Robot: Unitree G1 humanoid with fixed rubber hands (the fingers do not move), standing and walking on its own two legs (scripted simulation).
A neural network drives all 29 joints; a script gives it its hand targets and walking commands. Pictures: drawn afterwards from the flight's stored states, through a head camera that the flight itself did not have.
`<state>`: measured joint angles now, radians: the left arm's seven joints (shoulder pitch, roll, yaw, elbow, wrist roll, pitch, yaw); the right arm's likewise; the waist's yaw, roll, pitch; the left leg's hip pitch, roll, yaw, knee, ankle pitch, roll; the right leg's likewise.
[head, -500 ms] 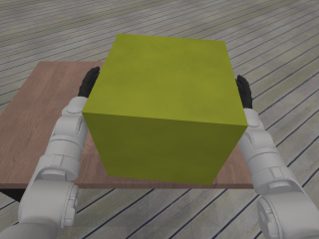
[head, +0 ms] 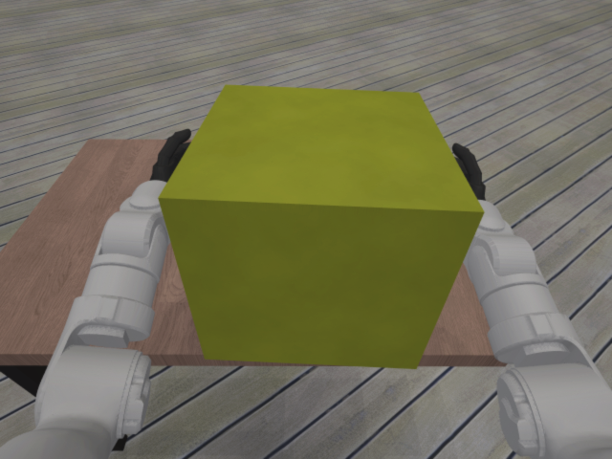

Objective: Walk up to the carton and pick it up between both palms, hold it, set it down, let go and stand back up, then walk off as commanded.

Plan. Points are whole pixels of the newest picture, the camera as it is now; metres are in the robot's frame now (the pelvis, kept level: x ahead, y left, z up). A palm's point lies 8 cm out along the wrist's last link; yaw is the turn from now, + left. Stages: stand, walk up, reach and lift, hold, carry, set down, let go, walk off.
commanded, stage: reach and lift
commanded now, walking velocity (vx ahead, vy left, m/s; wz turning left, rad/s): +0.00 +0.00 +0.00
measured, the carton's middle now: (316, 220) +0.42 +0.01 +0.11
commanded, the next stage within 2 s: hold in 1.86 s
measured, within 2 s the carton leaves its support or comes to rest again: neither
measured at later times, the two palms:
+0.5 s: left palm (165, 185) +0.39 +0.20 +0.19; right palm (474, 195) +0.39 -0.18 +0.18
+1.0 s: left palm (156, 187) +0.37 +0.20 +0.21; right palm (485, 188) +0.37 -0.18 +0.20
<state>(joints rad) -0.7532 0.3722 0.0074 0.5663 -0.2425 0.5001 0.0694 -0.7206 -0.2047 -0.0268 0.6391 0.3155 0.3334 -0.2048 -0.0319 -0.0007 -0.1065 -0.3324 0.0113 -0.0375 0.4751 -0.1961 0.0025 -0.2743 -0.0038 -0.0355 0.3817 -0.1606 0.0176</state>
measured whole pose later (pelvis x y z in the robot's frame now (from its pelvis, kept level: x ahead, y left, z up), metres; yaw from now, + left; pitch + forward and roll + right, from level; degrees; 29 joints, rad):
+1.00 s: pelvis -0.02 +0.00 +0.00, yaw +0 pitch +1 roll -2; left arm -0.75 0.36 0.02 0.37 -0.25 0.77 0.17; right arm -0.78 -0.26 -0.03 0.57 0.33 0.47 -0.15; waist -0.03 0.00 -0.12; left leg -0.33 0.01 -0.04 0.48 -0.17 0.00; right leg -0.27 0.00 -0.04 0.38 -0.13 0.02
